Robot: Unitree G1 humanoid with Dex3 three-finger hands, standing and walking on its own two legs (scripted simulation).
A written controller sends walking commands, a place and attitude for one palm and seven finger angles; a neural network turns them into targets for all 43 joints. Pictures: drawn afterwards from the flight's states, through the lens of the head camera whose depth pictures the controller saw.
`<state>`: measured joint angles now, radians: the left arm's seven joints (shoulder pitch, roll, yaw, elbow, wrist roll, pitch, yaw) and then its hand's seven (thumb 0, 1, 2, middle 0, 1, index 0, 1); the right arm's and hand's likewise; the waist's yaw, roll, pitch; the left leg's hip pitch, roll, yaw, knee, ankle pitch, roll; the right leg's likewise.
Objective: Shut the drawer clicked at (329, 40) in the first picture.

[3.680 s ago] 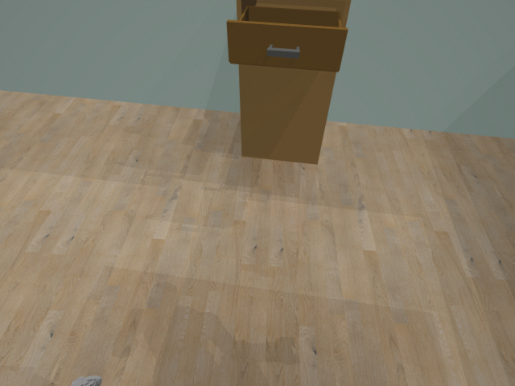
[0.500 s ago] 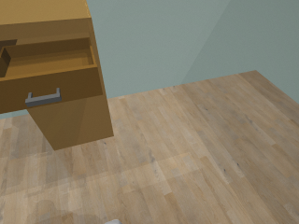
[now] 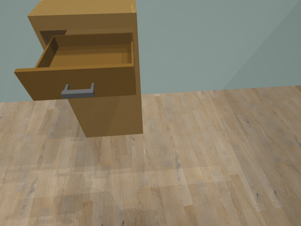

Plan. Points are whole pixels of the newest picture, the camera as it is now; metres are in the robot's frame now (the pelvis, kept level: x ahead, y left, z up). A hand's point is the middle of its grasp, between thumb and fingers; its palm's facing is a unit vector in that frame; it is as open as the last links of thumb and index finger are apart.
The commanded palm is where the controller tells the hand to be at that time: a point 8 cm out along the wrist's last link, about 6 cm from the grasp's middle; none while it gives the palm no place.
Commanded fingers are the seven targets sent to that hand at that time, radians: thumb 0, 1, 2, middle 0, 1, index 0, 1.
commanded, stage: turn to face it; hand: left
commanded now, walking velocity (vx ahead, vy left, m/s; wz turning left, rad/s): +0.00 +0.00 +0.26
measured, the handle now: (79, 89) +0.55 +0.30 +0.02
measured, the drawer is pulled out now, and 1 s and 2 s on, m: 0.30 0.30 0.30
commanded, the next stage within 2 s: take the last steps up to it in 0.04 s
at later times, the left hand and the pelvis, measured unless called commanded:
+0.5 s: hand out of the picture -0.07 +0.20 -0.18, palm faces +0.22 -0.96 -0.17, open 7.3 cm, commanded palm none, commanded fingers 0.00 0.90 0.90 -0.20 -0.30 -0.20 -0.30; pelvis +0.00 +0.03 +0.00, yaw +8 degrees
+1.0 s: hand (97, 186) +0.27 +0.20 -0.16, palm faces +0.14 -0.97 -0.18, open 7.3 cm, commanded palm none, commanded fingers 0.00 0.90 0.90 -0.20 -0.30 -0.20 -0.30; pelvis +0.16 +0.02 -0.02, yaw +9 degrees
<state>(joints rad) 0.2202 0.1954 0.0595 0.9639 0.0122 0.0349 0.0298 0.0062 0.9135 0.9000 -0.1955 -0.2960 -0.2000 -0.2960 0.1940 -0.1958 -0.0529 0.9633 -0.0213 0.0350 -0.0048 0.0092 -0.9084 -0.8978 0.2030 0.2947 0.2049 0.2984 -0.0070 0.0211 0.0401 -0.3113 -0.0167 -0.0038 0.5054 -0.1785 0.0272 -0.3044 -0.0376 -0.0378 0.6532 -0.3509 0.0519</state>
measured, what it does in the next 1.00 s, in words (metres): walks ahead: right foot, then left foot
